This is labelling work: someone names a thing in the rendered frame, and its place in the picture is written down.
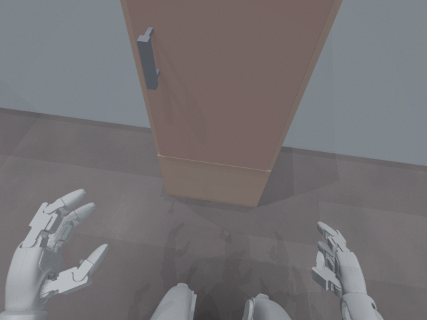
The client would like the left robot hand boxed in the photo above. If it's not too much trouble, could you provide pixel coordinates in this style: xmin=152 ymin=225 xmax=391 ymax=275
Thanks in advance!
xmin=4 ymin=189 xmax=109 ymax=311

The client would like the robot thigh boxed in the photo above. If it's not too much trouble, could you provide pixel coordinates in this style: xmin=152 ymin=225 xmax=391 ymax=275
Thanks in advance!
xmin=150 ymin=286 xmax=197 ymax=320
xmin=243 ymin=297 xmax=291 ymax=320

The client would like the handle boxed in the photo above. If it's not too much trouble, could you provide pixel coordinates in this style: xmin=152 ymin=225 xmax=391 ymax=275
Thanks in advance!
xmin=137 ymin=27 xmax=160 ymax=90

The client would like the cupboard door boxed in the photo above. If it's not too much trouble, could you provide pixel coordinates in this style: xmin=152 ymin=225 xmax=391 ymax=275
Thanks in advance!
xmin=126 ymin=0 xmax=333 ymax=171

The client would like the right robot hand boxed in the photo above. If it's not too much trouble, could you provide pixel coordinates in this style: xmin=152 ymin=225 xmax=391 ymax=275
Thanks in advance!
xmin=312 ymin=221 xmax=367 ymax=299

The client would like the right robot thigh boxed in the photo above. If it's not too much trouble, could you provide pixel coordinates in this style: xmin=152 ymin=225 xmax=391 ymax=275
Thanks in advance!
xmin=243 ymin=297 xmax=291 ymax=320

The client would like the right robot forearm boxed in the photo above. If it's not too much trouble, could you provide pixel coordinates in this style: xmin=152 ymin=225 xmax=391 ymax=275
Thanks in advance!
xmin=340 ymin=293 xmax=383 ymax=320

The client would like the left robot thigh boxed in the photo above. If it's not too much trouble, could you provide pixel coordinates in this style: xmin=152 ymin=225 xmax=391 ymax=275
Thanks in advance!
xmin=150 ymin=286 xmax=197 ymax=320

